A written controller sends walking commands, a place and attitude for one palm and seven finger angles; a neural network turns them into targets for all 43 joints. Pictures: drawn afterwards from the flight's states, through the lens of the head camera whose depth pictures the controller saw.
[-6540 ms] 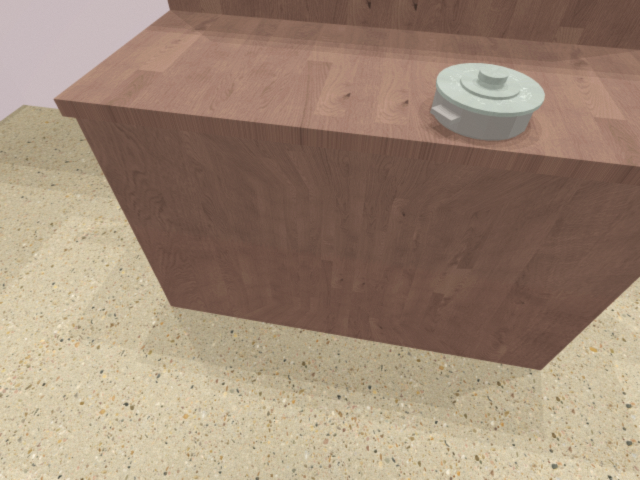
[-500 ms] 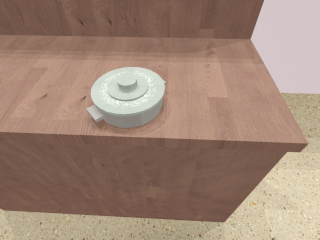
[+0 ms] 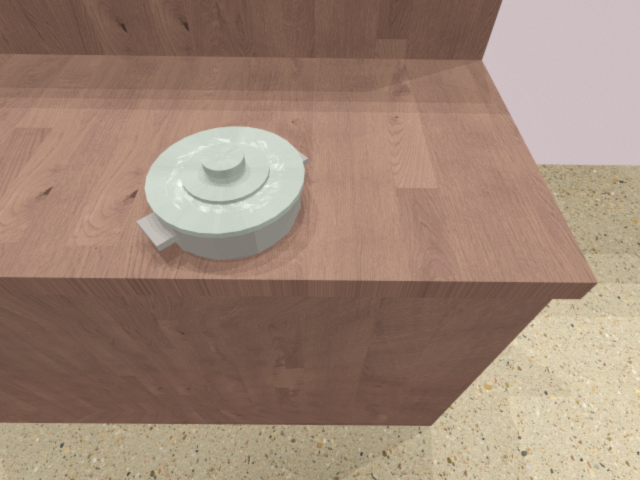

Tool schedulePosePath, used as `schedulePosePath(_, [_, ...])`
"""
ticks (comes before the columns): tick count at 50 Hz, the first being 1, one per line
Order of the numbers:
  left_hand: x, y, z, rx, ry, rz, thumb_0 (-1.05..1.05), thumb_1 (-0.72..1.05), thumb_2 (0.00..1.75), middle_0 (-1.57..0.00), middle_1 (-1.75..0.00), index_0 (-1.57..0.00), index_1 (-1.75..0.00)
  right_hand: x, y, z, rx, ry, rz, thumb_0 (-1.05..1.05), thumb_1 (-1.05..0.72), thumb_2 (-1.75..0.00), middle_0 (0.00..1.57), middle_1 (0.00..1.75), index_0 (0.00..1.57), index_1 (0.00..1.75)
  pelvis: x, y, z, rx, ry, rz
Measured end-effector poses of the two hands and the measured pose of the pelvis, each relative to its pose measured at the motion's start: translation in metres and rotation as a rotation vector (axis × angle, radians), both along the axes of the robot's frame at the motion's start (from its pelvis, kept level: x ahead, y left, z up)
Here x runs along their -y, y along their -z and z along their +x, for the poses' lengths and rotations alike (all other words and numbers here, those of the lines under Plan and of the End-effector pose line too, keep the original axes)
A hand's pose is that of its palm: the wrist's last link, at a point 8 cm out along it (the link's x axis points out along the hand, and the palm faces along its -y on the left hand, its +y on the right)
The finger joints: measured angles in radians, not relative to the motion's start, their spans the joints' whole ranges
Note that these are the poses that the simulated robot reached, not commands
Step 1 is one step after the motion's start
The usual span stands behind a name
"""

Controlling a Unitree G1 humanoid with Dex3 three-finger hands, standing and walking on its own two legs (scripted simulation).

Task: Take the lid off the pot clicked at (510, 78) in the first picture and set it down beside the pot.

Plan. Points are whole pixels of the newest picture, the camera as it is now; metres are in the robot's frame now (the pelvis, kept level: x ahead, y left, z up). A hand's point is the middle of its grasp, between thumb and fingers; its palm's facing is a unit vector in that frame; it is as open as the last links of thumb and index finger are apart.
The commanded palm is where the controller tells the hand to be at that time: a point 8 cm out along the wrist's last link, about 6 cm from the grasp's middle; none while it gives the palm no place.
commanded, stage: look again from close up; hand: left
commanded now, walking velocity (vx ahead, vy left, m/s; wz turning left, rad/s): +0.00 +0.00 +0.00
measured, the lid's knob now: (223, 160) +0.45 +0.15 +0.16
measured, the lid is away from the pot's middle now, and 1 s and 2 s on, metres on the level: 0.00 0.00 0.00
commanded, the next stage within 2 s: shuffle to correct the standing spot in 0.98 s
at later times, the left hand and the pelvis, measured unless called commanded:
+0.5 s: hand out of the picture +0.06 +0.17 -0.17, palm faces +0.01 -0.98 -0.22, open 7.4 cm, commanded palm none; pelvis +0.02 -0.01 +0.00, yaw +0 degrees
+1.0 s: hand out of the picture +0.06 +0.16 -0.17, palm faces +0.01 -0.98 -0.22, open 7.4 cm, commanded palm none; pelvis +0.03 -0.02 +0.00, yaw +0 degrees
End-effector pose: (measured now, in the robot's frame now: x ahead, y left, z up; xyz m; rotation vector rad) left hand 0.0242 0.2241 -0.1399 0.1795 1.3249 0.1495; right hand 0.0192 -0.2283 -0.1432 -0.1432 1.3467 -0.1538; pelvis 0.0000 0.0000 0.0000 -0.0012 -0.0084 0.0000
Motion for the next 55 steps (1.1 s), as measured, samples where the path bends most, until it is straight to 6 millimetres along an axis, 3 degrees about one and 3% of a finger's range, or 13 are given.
schedulePosePath(30, [0.011,-0.002,0.031,-0.004,-0.006,0.008,0.01,0.91,0.90,-0.20,-0.30,-0.20,-0.30,0.013,0.001,0.027,-0.008,0.002,-0.002,0.00,-0.92,-0.90,0.20,0.30,0.20,0.30,0.013,-0.003,0.023,0.002,0.004,0.004])
schedulePosePath(55, [0.022,-0.003,0.028,-0.026,-0.016,0.003,0.01,0.91,0.90,-0.20,-0.30,-0.20,-0.30,0.016,0.001,0.011,-0.066,0.015,0.012,0.00,-0.91,-0.90,0.20,0.30,0.20,0.30,0.024,-0.005,0.028,0.001,0.002,0.005])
